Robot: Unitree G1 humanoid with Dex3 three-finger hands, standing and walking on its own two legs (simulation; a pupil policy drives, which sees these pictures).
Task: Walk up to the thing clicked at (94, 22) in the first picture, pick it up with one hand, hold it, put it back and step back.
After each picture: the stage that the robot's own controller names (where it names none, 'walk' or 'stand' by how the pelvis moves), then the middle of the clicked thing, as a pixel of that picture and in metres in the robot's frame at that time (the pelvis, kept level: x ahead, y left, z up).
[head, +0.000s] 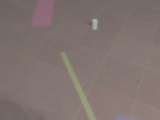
stand; (94, 24) +1.74 -0.10 -0.72
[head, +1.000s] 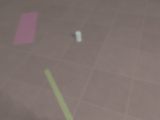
walk; (78, 36) +1.59 +0.23 -0.70
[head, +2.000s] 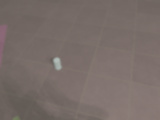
walk; (57, 63) +1.03 +0.35 -0.71
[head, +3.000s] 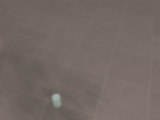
walk; (56, 100) +0.62 +0.25 -0.69
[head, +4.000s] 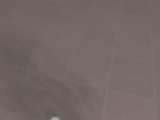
stand; out of the picture +0.40 +0.20 -0.70
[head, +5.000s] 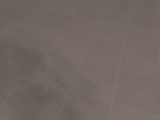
stand; out of the picture +0.36 +0.21 -0.72
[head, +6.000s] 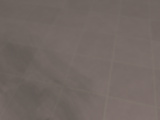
stand; out of the picture +0.34 +0.23 -0.71
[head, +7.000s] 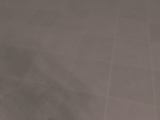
stand; out of the picture +0.36 +0.23 -0.72
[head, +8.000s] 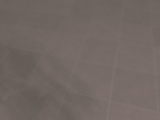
stand; out of the picture +0.36 +0.22 -0.73
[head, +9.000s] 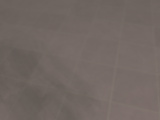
stand; out of the picture +0.36 +0.22 -0.73
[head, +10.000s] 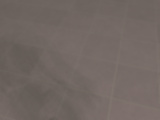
go down; out of the picture +0.37 +0.21 -0.72
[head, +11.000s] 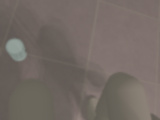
go down; (17, 50) +0.47 +0.23 -0.30
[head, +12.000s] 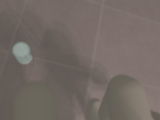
close in; (23, 53) +0.46 +0.22 -0.30
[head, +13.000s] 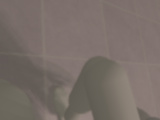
close in; out of the picture +0.45 +0.27 -0.23
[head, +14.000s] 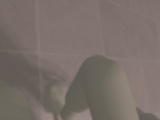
close; out of the picture +0.44 +0.28 -0.23
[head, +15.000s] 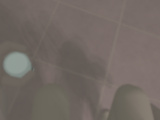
lift; (20, 68) +0.35 +0.24 -0.06
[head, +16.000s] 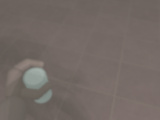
hold; (38, 86) +0.33 +0.17 +0.05
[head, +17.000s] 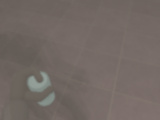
hold; (42, 89) +0.33 +0.17 +0.00
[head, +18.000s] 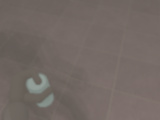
crouch; (41, 91) +0.33 +0.17 -0.01
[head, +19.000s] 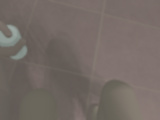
crouch; (12, 43) +0.47 +0.21 -0.10
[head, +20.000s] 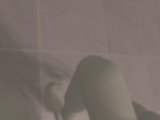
lower; out of the picture +0.44 +0.28 -0.24
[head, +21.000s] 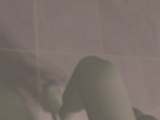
lower; out of the picture +0.45 +0.29 -0.24
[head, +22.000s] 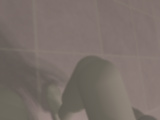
lower; out of the picture +0.45 +0.29 -0.24
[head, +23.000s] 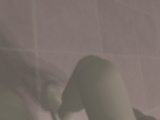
lower; out of the picture +0.45 +0.29 -0.24
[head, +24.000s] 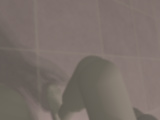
loosen; out of the picture +0.45 +0.28 -0.24
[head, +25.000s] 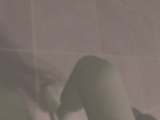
withdraw; out of the picture +0.45 +0.27 -0.25
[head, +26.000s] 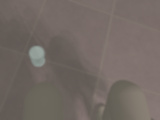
walk; (37, 56) +0.47 +0.20 -0.32
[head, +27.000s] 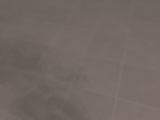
stand; out of the picture +0.38 +0.17 -0.66
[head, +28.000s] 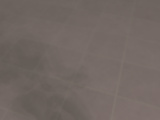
stand; out of the picture +0.40 +0.18 -0.67
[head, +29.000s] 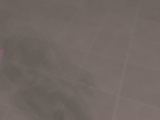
stand; out of the picture +0.40 +0.18 -0.68
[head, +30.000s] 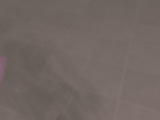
walk; out of the picture +0.41 +0.18 -0.72
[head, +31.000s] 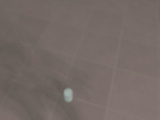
walk; (68, 95) +0.56 +0.11 -0.70
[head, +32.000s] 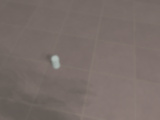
walk; (55, 62) +0.88 +0.27 -0.69
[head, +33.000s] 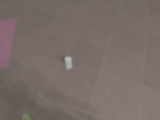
stand; (68, 62) +1.02 +0.18 -0.71
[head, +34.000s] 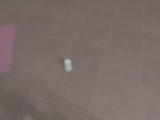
stand; (67, 65) +1.05 +0.19 -0.73
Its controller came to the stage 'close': yes
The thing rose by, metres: 0.71
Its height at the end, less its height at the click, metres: +0.00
